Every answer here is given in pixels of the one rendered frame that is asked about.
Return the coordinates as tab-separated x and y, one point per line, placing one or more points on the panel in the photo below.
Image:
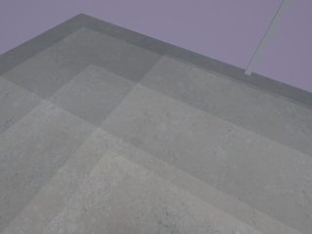
268	35

